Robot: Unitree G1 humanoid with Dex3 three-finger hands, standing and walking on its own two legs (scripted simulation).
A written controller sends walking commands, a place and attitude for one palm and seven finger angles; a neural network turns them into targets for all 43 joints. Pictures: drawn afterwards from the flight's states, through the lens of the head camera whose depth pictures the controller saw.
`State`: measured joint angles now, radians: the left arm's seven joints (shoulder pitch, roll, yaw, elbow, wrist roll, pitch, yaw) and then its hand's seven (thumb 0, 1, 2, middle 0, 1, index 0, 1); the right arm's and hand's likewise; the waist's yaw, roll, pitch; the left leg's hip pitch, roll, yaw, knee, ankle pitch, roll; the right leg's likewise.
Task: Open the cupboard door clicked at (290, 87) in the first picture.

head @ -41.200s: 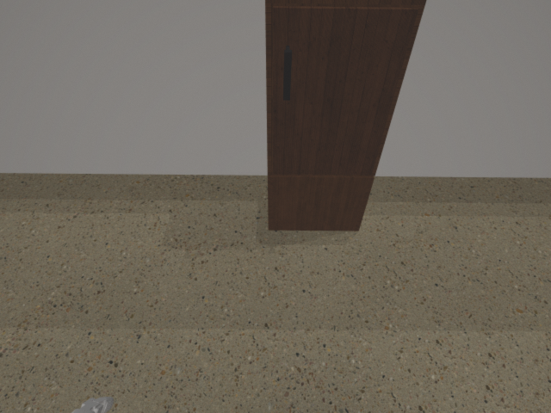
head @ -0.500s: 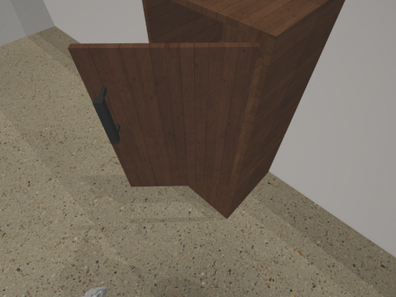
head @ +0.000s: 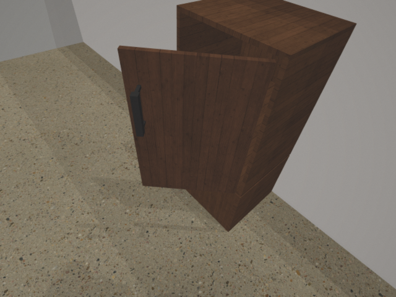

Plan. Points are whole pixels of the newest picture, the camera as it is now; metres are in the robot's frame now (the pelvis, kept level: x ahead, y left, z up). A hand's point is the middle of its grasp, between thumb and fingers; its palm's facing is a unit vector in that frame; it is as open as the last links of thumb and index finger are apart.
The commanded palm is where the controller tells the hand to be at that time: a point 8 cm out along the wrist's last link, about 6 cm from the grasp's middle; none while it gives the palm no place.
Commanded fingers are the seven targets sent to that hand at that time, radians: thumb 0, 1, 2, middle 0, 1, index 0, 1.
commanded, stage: come to a stop and stand still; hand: left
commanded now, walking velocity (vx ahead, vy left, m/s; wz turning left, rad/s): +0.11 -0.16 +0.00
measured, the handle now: (139, 111) +0.58 +0.23 +0.04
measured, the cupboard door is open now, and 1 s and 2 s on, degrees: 44 44 44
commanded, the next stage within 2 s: look again from close up in 0.24 s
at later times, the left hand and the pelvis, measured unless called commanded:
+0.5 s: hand out of the picture +0.05 +0.15 -0.17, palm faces -0.05 -0.97 -0.25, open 7.3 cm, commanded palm none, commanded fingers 0.00 0.90 0.90 -0.20 -0.30 -0.20 -0.30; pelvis +0.01 -0.02 -0.01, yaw -1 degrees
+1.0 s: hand out of the picture +0.05 +0.13 -0.16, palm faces +0.02 -0.97 -0.24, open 7.3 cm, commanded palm none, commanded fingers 0.00 0.90 0.90 -0.20 -0.30 -0.20 -0.30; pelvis +0.04 -0.04 +0.00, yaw -1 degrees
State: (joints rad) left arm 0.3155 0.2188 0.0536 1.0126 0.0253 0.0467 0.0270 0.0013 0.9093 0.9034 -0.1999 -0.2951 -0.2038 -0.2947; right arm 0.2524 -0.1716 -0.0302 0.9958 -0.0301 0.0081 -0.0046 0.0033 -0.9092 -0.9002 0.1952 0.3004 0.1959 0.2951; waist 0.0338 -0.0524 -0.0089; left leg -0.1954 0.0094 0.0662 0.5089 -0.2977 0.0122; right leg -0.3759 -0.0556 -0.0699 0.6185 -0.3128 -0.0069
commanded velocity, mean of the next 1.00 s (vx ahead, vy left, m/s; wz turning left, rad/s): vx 0.02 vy -0.01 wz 0.00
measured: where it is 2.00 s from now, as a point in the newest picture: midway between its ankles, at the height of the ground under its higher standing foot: outside the picture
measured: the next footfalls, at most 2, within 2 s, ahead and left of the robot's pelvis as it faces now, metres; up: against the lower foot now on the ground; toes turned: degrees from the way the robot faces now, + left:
right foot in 0.38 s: +0.06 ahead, -0.14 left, +0.00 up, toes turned -3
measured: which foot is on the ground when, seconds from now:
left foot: down 0.00-1.00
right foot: up 0.00-0.36, down 0.38-1.00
